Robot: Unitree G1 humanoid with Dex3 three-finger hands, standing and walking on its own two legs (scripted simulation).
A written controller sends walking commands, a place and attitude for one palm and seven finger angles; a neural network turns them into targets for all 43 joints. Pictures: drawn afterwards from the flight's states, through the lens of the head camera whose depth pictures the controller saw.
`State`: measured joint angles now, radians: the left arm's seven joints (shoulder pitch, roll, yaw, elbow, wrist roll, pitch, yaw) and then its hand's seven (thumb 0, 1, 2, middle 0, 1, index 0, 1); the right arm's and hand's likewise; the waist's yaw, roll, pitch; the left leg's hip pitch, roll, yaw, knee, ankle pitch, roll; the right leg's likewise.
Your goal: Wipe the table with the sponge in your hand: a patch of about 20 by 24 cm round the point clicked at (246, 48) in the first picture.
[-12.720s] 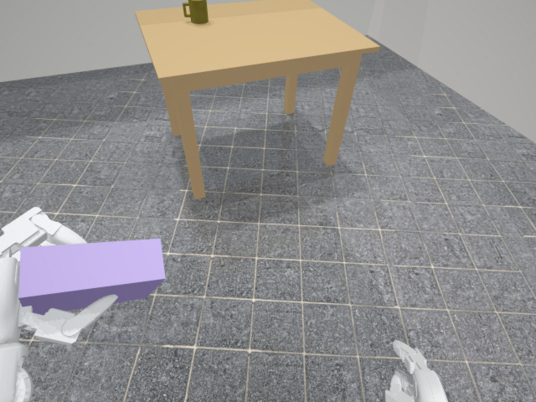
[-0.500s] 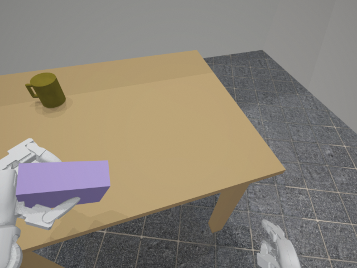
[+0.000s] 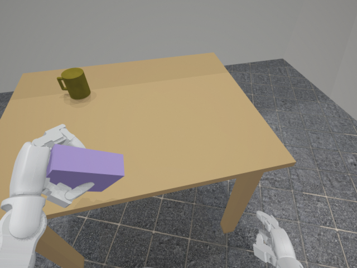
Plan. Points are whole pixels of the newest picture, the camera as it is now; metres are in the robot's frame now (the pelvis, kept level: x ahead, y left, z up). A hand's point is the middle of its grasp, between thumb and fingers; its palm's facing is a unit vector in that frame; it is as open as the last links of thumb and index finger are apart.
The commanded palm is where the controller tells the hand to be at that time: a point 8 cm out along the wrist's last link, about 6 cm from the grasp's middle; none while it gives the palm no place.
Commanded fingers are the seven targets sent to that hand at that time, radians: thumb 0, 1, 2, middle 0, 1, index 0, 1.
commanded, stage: turn the palm down, sponge in hand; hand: left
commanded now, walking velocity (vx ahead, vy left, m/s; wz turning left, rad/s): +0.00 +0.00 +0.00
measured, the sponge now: (92, 172) +0.26 +0.21 +0.11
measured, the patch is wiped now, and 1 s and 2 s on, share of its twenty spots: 0.00 0.00 0.00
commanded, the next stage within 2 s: move the sponge above the wiping area in 1.78 s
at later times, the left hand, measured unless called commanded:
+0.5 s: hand (68, 162) +0.26 +0.25 +0.14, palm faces +0.27 -0.45 -0.85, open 9.3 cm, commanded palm +0.23 +0.26 +0.19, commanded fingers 0.00 0.10 1.30 -1.20 -1.60 -1.20 -1.60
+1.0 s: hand (47, 152) +0.28 +0.31 +0.14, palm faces +0.16 -0.24 -0.96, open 9.3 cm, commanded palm +0.25 +0.29 +0.19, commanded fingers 0.00 0.10 1.30 -1.20 -1.60 -1.20 -1.60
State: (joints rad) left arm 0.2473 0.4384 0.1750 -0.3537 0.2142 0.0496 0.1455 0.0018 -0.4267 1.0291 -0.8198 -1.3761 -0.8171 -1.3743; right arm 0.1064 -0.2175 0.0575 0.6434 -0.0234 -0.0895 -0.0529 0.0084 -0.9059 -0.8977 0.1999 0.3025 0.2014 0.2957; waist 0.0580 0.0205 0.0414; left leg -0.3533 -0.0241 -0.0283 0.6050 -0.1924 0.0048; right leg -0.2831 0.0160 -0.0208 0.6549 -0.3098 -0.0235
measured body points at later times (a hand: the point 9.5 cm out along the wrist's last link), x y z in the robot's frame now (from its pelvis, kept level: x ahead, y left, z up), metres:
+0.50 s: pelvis +0.03 -0.03 +0.00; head +0.02 -0.06 +0.45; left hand +0.24 +0.27 +0.19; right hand +0.22 -0.27 -0.09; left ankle +0.09 +0.11 -0.72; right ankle +0.03 -0.10 -0.72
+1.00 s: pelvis +0.06 +0.01 +0.01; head +0.05 -0.02 +0.46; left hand +0.27 +0.31 +0.19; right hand +0.29 -0.19 -0.07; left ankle +0.09 +0.11 -0.72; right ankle +0.03 -0.10 -0.72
